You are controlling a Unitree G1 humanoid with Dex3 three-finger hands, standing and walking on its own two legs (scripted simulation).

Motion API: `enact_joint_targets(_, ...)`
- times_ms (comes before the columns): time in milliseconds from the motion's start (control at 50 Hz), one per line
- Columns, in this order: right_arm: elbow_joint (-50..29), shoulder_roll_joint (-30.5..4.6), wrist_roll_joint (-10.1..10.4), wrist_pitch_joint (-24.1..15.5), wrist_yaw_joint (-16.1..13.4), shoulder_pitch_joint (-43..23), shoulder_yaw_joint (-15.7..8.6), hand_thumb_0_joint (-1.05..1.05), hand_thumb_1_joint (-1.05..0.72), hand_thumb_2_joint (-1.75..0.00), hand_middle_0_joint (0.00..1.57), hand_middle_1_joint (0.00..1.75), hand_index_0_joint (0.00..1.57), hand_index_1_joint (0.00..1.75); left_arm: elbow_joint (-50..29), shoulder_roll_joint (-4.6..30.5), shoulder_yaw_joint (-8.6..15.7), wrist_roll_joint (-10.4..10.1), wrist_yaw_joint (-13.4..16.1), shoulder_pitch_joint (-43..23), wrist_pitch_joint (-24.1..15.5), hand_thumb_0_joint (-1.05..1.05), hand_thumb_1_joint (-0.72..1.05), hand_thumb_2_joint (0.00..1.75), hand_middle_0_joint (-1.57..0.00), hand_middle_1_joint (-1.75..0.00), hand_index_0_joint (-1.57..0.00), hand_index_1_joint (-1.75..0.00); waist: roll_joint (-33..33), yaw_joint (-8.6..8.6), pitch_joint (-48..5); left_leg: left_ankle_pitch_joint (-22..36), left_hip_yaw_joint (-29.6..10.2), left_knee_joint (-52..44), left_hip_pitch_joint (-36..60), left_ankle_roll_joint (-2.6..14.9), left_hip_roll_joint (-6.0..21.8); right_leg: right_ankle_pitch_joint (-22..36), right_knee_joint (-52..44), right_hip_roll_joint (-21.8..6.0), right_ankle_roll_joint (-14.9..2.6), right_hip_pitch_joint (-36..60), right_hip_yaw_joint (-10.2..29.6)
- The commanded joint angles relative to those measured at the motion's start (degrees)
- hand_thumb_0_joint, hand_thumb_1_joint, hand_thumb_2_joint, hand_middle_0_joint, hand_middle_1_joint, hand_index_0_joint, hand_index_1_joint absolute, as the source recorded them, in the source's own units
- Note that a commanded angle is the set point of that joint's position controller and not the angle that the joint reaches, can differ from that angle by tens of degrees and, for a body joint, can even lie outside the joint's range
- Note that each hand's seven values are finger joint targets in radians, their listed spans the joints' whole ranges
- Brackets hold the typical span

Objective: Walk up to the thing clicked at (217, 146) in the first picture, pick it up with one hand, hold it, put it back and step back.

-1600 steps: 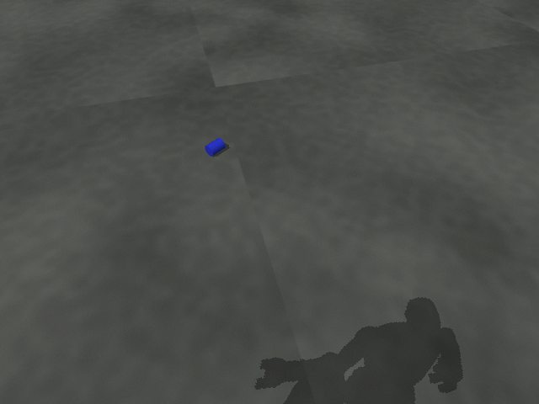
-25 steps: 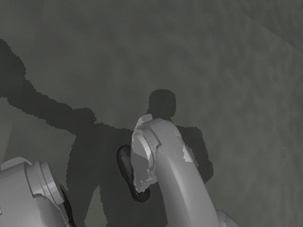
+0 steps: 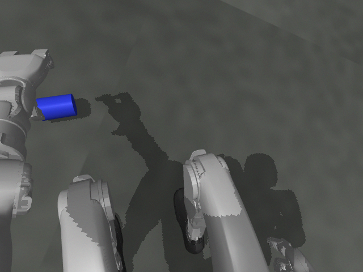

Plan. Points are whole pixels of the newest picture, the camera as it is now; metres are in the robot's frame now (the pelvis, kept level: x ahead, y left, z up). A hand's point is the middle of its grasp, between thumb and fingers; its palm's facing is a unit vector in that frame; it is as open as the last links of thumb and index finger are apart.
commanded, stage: withdraw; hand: left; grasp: from above
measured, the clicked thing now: (57, 107) +0.57 +0.25 -0.34
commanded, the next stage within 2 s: home in 0.12 s
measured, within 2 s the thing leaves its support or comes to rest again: neither
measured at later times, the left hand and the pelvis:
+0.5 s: hand (28, 83) +0.56 +0.26 -0.17, palm faces -0.30 -0.17 -0.94, open 11.6 cm; pelvis +0.02 +0.01 -0.03, yaw -1 degrees
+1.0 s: hand out of the picture +0.35 +0.24 +0.04, palm faces -0.15 -0.82 -0.55, open 7.5 cm; pelvis +0.02 +0.00 +0.15, yaw +4 degrees
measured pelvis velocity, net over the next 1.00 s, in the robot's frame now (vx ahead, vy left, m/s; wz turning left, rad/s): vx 0.02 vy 0.00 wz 0.07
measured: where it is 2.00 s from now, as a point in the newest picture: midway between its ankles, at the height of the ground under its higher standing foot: (154, 246)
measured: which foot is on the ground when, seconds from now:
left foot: down 0.00-1.00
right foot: down 0.00-1.00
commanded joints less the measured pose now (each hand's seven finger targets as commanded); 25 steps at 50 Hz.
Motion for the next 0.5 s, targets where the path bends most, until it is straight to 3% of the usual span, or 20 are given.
enact_joint_targets(0,0.36,-10.71,-0.48,0.18,-1.93,10.25,-3.02,0.0,-0.89,-0.9,0.2,0.3,0.2,0.3,-1.76,14.27,2.85,3.24,6.19,-21.38,-1.4,0.0,-0.34,0.88,-0.23,-0.83,-0.22,-0.84,11.05,-2.4,-32.94,1.45,5.27,-11.17,16.28,1.24,-1.92,-1.5,-11.94,3.21,-3.69,19.8,0.03)
enact_joint_targets(20,0.67,-10.71,-0.56,-0.02,-1.88,10.37,-2.82,0.0,-0.89,-0.9,0.2,0.3,0.2,0.3,-0.19,13.89,2.52,3.87,7.27,-21.75,-1.69,0.0,-0.36,0.89,-0.22,-0.84,-0.21,-0.85,11.1,-3.42,-31.76,0.79,5.19,-11.12,15.5,1.41,-1.98,-1.82,-11.91,3.19,-3.58,19.22,-0.13)
enact_joint_targets(140,2.36,-11.52,-1.46,-2.18,-1.79,11.27,-1.97,0.0,-0.89,-0.89,0.2,0.3,0.2,0.3,4.87,15.81,2.94,4.54,12.03,-26.91,-2.99,0.0,-0.33,0.86,-0.24,-0.82,-0.24,-0.82,13.18,-5.53,-32.18,-1.02,4.08,-9.66,16.01,1.49,-1.39,-2.02,-8.79,3.19,-3.23,16.54,-1.31)
enact_joint_targets(180,3.03,-12.37,-1.79,-2.93,-1.79,12.49,-1.84,0.0,-0.89,-0.9,0.2,0.3,0.2,0.3,2.9,18.18,4.05,5.66,13.36,-30.64,-3.46,0.0,-0.33,0.85,-0.25,-0.82,-0.25,-0.82,16.2,-5.81,-36.18,1.9,3.86,-8.66,19.39,1.19,-1.3,1.56,-7.09,2.93,-3.17,15.51,-2.71)
enact_joint_targets(200,2.94,-12.5,-1.98,-3.32,-1.66,12.56,-2.11,0.0,-0.88,-0.89,0.2,0.3,0.2,0.3,2.34,18.83,4.78,5.71,13.95,-31.31,-3.51,0.0,-0.25,0.93,-0.26,-0.74,-0.23,-0.74,17.49,-5.41,-38.08,2.74,3.78,-8.37,21.14,1.04,-1.28,2.62,-6.21,2.76,-3.22,15.1,-2.88)
enact_joint_targets(220,3.15,-12.44,-2.24,-3.78,-1.5,12.8,-2.06,0.0,-0.89,-0.89,0.2,0.3,0.2,0.3,2.96,18.49,4.94,5.54,14.42,-30.47,-3.47,0.0,-0.33,0.85,-0.24,-0.82,-0.24,-0.82,18.63,-5.73,-37.8,3.96,3.75,-7.99,22.28,0.84,-1.1,3.93,-5.63,2.71,-3.22,14.92,-3.37)
enact_joint_targets(240,3.32,-13.2,-2.29,-3.9,-1.41,13.57,-2.09,0.0,-0.88,-0.89,0.2,0.3,0.2,0.3,-0.43,19.85,5.85,5.82,15.15,-33.06,-3.6,0.0,-0.25,0.93,-0.26,-0.74,-0.23,-0.74,21.05,-5.31,-40.38,5.51,3.72,-8.19,23.97,0.56,-1.15,5.96,-4.89,2.44,-3.25,14.34,-3.9)
enact_joint_targets(260,3.08,-13.34,-2.35,-4.29,-1.3,13.99,-2.3,0.0,-0.88,-0.89,0.2,0.3,0.2,0.3,1.48,18.46,5.69,5.76,15.47,-30.79,-3.25,0.0,-0.17,0.94,-0.25,-0.67,-0.23,-0.69,21.7,-5.99,-39.69,6.8,3.25,-7.92,25.09,0.17,-1.02,6.85,-4.06,2.39,-3.57,13.58,-4.51)
enact_joint_targets(300,2.83,-13.37,-2.39,-4.67,-0.96,15.16,-2.74,0.0,-0.88,-0.89,0.2,0.3,0.2,0.3,-3.49,20.43,7.33,5.46,16.08,-31.86,-2.71,0.0,-0.12,0.94,-0.25,-0.66,-0.23,-0.68,25.62,-4.99,-44.78,9.94,3.32,-8.1,29.4,-0.2,-0.88,9.6,-3.34,2.23,-3.68,14.16,-4.72)
enact_joint_targets(360,1.58,-13.7,-1.83,-4.58,-0.13,16.63,-4.09,0.0,-0.89,-0.9,0.2,0.3,0.2,0.3,-6.27,20.33,9.65,2.7,15.9,-26.37,-0.31,0.0,0.03,0.97,-0.25,-0.64,-0.23,-0.66,28.35,-2.54,-49.8,12.52,3.49,-9.72,32.68,-0.43,-0.83,11.54,-3.64,1.75,-3.72,16.53,-4.57)
enact_joint_targets(420,1.19,-12.89,-0.72,-3.61,0.76,18.05,-5.39,0.0,-0.89,-0.9,0.2,0.3,0.2,0.3,-10.44,19.65,11.2,-2.54,14.11,-22.25,3.0,0.0,0.18,0.98,-0.25,-0.59,-0.23,-0.61,27.89,-0.3,-55.29,16.59,4.09,-11.24,34.71,-0.15,-0.66,14.67,-4.81,1.94,-3.49,21.31,-3.94)
enact_joint_targets(480,1.48,-12.35,0.37,-2.3,1.38,18.82,-7.18,0.0,-0.89,-0.9,0.2,0.3,0.2,0.3,-13.02,15.73,11.43,-9.73,10.12,-16.95,6.16,0.0,0.31,0.98,-0.24,-0.55,-0.23,-0.56,24.31,1.1,-53.98,17.83,4.52,-13.15,34.04,0.4,-0.64,15.16,-7.5,2.19,-3.26,23.97,-2.97)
